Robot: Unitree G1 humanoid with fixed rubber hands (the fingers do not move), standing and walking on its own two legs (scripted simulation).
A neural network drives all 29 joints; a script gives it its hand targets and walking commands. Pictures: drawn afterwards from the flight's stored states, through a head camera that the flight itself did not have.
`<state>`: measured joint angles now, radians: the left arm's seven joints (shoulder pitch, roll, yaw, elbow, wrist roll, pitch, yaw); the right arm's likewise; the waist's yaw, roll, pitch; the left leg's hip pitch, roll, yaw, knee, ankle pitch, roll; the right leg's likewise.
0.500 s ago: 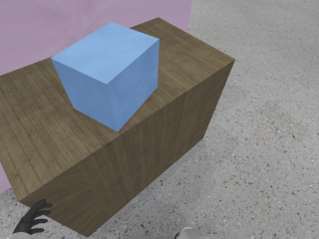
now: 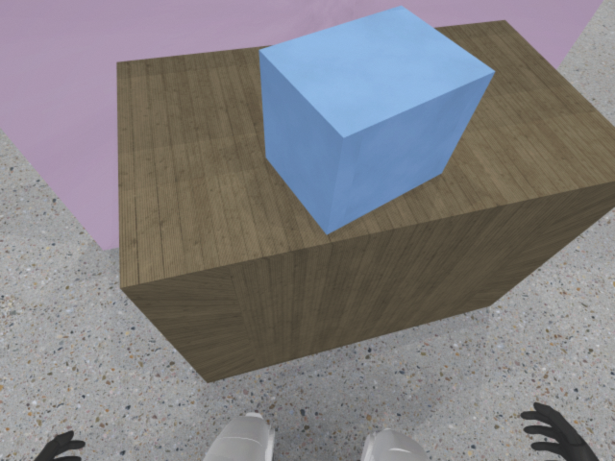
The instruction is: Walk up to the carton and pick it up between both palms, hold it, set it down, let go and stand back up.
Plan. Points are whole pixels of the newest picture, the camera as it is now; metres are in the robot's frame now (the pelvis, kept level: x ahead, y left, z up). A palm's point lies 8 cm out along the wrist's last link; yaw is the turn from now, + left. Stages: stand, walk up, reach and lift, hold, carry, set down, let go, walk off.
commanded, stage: walk up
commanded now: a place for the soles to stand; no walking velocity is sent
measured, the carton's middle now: (363, 120) +0.59 -0.04 +0.06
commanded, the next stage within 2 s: none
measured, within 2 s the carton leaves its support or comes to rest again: neither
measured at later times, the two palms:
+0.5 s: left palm out of the picture -0.04 +0.33 -0.03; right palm out of the picture +0.13 -0.31 -0.08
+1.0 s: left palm out of the picture -0.09 +0.33 -0.10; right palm (545, 440) +0.16 -0.28 -0.06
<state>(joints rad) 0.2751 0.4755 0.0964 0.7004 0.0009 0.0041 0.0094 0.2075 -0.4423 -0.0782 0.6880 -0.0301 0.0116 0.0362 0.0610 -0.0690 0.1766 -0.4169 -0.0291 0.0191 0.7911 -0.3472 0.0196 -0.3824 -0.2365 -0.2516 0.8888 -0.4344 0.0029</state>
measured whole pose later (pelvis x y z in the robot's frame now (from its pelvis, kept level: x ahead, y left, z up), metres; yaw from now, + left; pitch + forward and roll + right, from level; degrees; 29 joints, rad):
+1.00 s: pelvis -0.04 +0.01 +0.01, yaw +22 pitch -2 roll -1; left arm 0.26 0.42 0.07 0.84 0.02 -0.01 -0.01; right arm 0.24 -0.45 -0.05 0.85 -0.01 -0.04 -0.02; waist -0.01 -0.03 0.09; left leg -0.36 0.01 -0.12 0.78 -0.38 -0.02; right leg -0.35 -0.04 -0.04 0.70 -0.30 0.00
